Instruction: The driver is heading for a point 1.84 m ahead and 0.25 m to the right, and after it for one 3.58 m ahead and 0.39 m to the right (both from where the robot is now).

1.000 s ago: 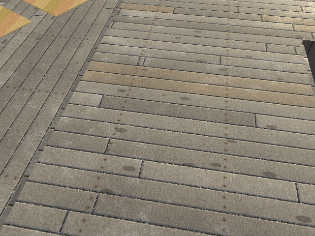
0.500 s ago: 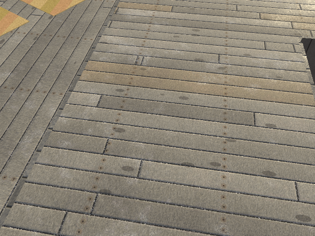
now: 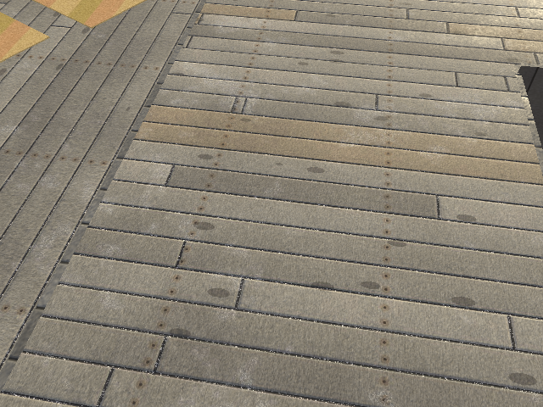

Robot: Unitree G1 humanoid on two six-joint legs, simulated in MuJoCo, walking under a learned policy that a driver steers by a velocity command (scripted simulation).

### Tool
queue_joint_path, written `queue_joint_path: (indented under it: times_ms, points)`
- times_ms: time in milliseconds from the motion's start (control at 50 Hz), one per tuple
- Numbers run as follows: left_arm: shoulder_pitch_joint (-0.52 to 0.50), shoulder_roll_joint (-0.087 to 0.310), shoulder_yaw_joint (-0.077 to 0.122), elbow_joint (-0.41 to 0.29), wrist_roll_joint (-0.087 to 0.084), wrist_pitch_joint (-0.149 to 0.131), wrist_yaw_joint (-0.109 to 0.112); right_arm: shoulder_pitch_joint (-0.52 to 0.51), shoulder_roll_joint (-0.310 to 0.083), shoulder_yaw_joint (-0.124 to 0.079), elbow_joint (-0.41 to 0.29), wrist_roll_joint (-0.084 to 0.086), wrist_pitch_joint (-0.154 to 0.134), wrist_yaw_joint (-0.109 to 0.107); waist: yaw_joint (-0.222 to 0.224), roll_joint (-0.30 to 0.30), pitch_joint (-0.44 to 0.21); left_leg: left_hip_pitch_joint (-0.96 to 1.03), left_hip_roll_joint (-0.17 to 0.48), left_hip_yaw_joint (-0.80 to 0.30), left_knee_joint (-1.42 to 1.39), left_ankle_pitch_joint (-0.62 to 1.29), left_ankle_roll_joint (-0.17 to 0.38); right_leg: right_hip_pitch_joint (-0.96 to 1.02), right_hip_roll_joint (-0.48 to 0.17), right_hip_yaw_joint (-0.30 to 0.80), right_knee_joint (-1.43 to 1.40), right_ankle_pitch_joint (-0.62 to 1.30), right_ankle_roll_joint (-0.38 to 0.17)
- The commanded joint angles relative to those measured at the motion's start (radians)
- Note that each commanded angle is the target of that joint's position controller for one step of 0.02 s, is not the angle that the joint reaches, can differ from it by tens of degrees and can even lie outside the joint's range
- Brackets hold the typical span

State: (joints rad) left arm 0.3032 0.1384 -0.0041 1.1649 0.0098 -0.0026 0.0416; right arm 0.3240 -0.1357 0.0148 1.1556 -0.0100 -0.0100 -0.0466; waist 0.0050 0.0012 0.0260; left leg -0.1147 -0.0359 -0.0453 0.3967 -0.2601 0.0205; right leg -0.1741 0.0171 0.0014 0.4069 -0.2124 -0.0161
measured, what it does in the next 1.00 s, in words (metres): walks ahead: left foot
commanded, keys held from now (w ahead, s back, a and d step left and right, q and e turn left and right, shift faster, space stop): w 1.00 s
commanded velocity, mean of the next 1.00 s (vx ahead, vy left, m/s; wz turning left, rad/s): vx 0.40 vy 0.00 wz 0.00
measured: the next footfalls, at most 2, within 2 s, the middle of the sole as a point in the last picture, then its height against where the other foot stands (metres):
left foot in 0.70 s outside the picture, level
right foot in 1.24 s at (331, 324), level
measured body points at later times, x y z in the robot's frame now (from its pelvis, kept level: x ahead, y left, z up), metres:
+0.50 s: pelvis +0.15 -0.04 +0.00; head +0.17 -0.05 +0.45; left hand +0.05 +0.18 -0.14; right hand +0.23 -0.28 -0.15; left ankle +0.18 +0.08 -0.67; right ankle +0.04 -0.10 -0.74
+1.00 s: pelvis +0.43 -0.01 +0.00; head +0.45 -0.01 +0.45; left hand +0.54 +0.22 -0.14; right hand +0.36 -0.25 -0.14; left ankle +0.39 +0.03 -0.74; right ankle +0.54 -0.17 -0.67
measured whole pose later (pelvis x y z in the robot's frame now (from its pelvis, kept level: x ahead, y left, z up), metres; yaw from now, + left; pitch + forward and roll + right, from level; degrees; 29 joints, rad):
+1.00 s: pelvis +0.43 -0.01 +0.00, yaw +0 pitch -1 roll +1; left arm 0.16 0.19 0.04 0.94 0.03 -0.04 -0.03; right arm 0.44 -0.17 -0.04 1.09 -0.01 -0.10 0.00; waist -0.03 -0.03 0.04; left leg -0.04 -0.11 0.10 0.23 -0.20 0.12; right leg -0.63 -0.12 -0.01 0.94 -0.12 -0.04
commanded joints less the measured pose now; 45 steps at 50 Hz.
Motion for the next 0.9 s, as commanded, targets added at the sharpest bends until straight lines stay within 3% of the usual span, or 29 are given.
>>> queue_joint_path:
  times_ms: [20,80,120,140,160,180,220,240,260,280,300,320,340,360,400,440,500,580,620,660,680,700,720,740,760,780,820,840,900]
  points:
    - [0.075,0.092,0.02,-0.011,0.002,0.003,0.0,0.091,-0.092,-0.02,-0.006,-0.004,0.003,-0.001,-0.002,0.006,0.058,-0.104,0.065,-0.074,-0.069,-0.164,0.055,-0.012,-0.053,0.072,-0.042,-0.186,-0.045]
    - [0.063,0.088,0.027,-0.045,0.009,0.007,-0.011,0.104,-0.101,-0.032,-0.033,-0.009,0.009,0.008,-0.012,0.023,0.163,-0.196,0.079,-0.143,-0.062,-0.485,0.111,-0.148,-0.036,0.095,0.015,-0.467,-0.085]
    - [0.027,0.061,0.024,-0.079,0.013,-0.01,-0.019,0.154,-0.111,-0.041,-0.033,-0.006,-0.002,0.009,-0.037,0.072,0.178,-0.13,0.142,-0.257,-0.111,-0.512,0.152,-0.242,-0.017,0.074,0.104,-0.392,-0.083]
    - [-0.004,0.045,0.021,-0.101,0.018,-0.022,-0.025,0.196,-0.138,-0.052,-0.023,-0.006,-0.008,0.009,-0.056,0.128,0.164,-0.054,0.2,-0.35,-0.173,-0.525,0.184,-0.299,0.01,0.019,0.19,-0.297,-0.07]
    - [-0.029,0.044,0.021,-0.123,0.027,-0.035,-0.032,0.212,-0.168,-0.065,-0.017,-0.007,-0.012,0.009,-0.061,0.168,0.165,-0.007,0.269,-0.429,-0.219,-0.517,0.219,-0.341,0.013,-0.04,0.251,-0.216,-0.063]
    - [-0.059,0.064,0.026,-0.144,0.029,-0.047,-0.037,0.211,-0.172,-0.072,-0.021,-0.007,-0.015,0.012,-0.065,0.152,0.173,-0.016,0.297,-0.455,-0.237,-0.486,0.236,-0.349,-0.006,-0.045,0.272,-0.202,-0.064]
    - [-0.022,0.064,0.031,-0.156,0.019,-0.069,-0.047,0.167,-0.173,-0.077,-0.036,-0.008,-0.025,0.016,-0.02,0.139,0.181,-0.082,0.289,-0.41,-0.2,-0.391,0.23,-0.253,-0.019,-0.047,0.206,-0.214,-0.074]
    - [0.052,0.057,0.034,-0.137,0.009,-0.078,-0.05,0.12,-0.162,-0.077,-0.051,-0.002,-0.029,0.017,0.026,0.122,0.177,-0.155,0.249,-0.34,-0.154,-0.32,0.202,-0.119,-0.005,-0.054,0.114,-0.186,-0.078]
    - [0.186,0.054,0.04,-0.091,0.0,-0.084,-0.047,0.05,-0.146,-0.074,-0.076,0.002,-0.035,0.018,0.09,0.085,0.154,-0.287,0.185,-0.251,-0.071,-0.235,0.161,0.103,0.005,-0.028,0.025,-0.144,-0.083]
    - [0.331,0.131,0.064,-0.055,0.005,-0.092,-0.037,-0.033,-0.096,-0.059,-0.122,0.009,-0.051,0.026,0.163,-0.097,0.125,-0.455,0.062,-0.08,0.188,-0.126,0.104,0.291,-0.135,0.225,-0.127,-0.255,-0.122]
    - [0.462,0.246,0.1,-0.015,0.002,-0.084,-0.035,-0.031,-0.062,-0.053,-0.161,-0.005,-0.066,0.036,0.173,-0.32,0.076,-0.623,-0.038,0.083,0.499,-0.208,0.065,0.431,-0.344,0.574,-0.241,-0.266,-0.205]
    - [0.413,0.186,0.086,-0.023,0.007,-0.074,-0.032,-0.051,-0.135,-0.068,-0.16,-0.036,-0.066,0.04,0.121,-0.146,0.117,-0.677,0.021,0.049,0.663,-0.242,0.073,0.374,-0.381,0.578,-0.21,-0.182,-0.212]
    - [0.328,0.155,0.075,-0.055,0.014,-0.075,-0.035,-0.046,-0.102,-0.064,-0.155,-0.036,-0.071,0.047,0.079,-0.053,0.137,-0.672,0.058,0.026,0.721,-0.167,0.075,0.311,-0.355,0.493,-0.204,-0.086,-0.204]
    - [0.26,0.141,0.069,-0.079,0.019,-0.078,-0.036,-0.045,-0.08,-0.06,-0.149,-0.024,-0.077,0.056,0.049,-0.021,0.129,-0.646,0.082,0.022,0.733,-0.093,0.071,0.268,-0.32,0.413,-0.22,-0.026,-0.192]
    - [0.217,0.106,0.051,-0.088,0.013,-0.09,-0.032,-0.06,-0.088,-0.067,-0.158,-0.024,-0.069,0.07,0.017,-0.043,0.113,-0.62,0.101,0.046,0.697,-0.02,0.055,0.242,-0.251,0.275,-0.245,0.118,-0.166]
    - [0.262,0.097,0.042,-0.065,0.007,-0.099,-0.028,-0.078,-0.09,-0.071,-0.17,-0.025,-0.053,0.075,0.009,-0.077,0.091,-0.625,0.082,0.09,0.683,0.011,0.045,0.267,-0.22,0.183,-0.222,0.371,-0.153]
    - [0.285,0.1,0.03,-0.057,0.006,-0.104,-0.025,-0.211,-0.073,-0.063,-0.227,-0.02,-0.042,0.079,0.016,-0.086,0.108,-0.619,0.058,0.144,0.562,0.07,0.035,0.224,-0.191,0.102,-0.232,0.535,-0.148]
    - [0.279,0.119,0.022,-0.055,0.006,-0.111,-0.018,-0.358,-0.062,-0.045,-0.291,-0.007,-0.038,0.078,0.027,-0.118,0.135,-0.435,0.009,0.208,0.27,0.154,0.057,0.136,-0.175,0.041,-0.244,0.676,-0.134]
    - [0.265,0.145,0.026,-0.054,0.005,-0.118,-0.016,-0.305,-0.103,-0.057,-0.285,-0.004,-0.038,0.066,-0.012,-0.127,0.089,-0.304,-0.026,0.215,0.228,0.156,0.094,0.164,-0.198,0.025,-0.16,0.913,-0.123]
    - [0.233,0.173,0.033,-0.06,0.005,-0.117,-0.012,-0.106,-0.152,-0.082,-0.225,-0.003,-0.048,0.053,-0.104,-0.124,-0.022,-0.112,-0.057,0.188,0.188,0.142,0.134,0.203,-0.205,0.013,0.073,1.045,-0.111]
    - [0.208,0.182,0.037,-0.065,0.0,-0.112,-0.014,0.035,-0.17,-0.096,-0.177,-0.007,-0.054,0.046,-0.171,-0.109,-0.086,0.051,-0.041,0.169,0.11,0.172,0.152,0.155,-0.185,-0.004,0.258,0.952,-0.104]
    - [0.215,0.151,0.029,-0.083,-0.002,-0.109,-0.022,0.166,-0.236,-0.117,-0.147,-0.031,-0.057,0.037,-0.207,-0.035,-0.165,0.243,0.125,-0.014,0.075,0.001,0.19,-0.006,-0.138,-0.028,0.53,0.632,-0.101]
    - [0.347,0.013,0.01,-0.099,-0.021,-0.1,-0.034,0.185,-0.309,-0.132,-0.154,-0.052,-0.056,0.043,-0.111,0.182,-0.277,0.454,0.442,-0.539,-0.004,-0.065,0.345,-0.32,0.04,-0.044,0.947,-0.281,-0.074]
    - [0.258,0.124,0.038,-0.108,-0.004,-0.093,-0.036,0.112,-0.268,-0.127,-0.158,-0.007,-0.048,0.056,-0.118,0.053,-0.231,0.357,0.415,-0.678,-0.156,-0.272,0.353,-0.425,0.028,0.063,1.024,-0.244,-0.095]
    - [0.151,0.14,0.046,-0.154,0.003,-0.093,-0.04,-0.016,-0.215,-0.11,-0.18,0.004,-0.051,0.056,-0.067,0.044,-0.053,0.193,0.391,-0.518,-0.201,-0.312,0.313,-0.475,-0.033,0.057,0.978,-0.135,-0.101]
    - [0.103,0.132,0.047,-0.164,0.009,-0.097,-0.043,-0.07,-0.157,-0.095,-0.187,0.001,-0.062,0.061,-0.044,-0.005,0.017,0.066,0.35,-0.417,-0.235,-0.185,0.284,-0.44,-0.063,0.053,0.921,-0.078,-0.103]
    - [0.133,0.091,0.047,-0.153,0.025,-0.077,-0.05,-0.052,-0.098,-0.074,-0.158,-0.004,-0.082,0.052,0.02,-0.005,0.042,-0.075,0.273,-0.242,-0.255,0.028,0.231,-0.326,-0.101,0.052,0.829,-0.058,-0.081]
    - [0.142,0.07,0.046,-0.151,0.027,-0.066,-0.054,-0.025,-0.092,-0.069,-0.144,-0.004,-0.092,0.049,0.032,0.004,0.04,-0.096,0.256,-0.194,-0.26,0.097,0.222,-0.3,-0.106,0.045,0.793,-0.061,-0.07]
    - [0.058,0.076,0.051,-0.187,0.03,-0.045,-0.064,0.047,-0.133,-0.07,-0.121,-0.003,-0.106,0.044,0.038,0.029,0.064,-0.092,0.227,-0.103,-0.283,0.207,0.213,-0.37,-0.123,0.006,0.699,-0.009,-0.044]
Keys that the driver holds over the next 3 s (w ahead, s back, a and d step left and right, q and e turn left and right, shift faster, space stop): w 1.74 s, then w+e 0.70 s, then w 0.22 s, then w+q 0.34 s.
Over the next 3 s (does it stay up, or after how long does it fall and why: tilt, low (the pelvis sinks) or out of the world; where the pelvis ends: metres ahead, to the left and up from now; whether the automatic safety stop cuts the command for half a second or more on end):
stays up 1.52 -0.16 -0.02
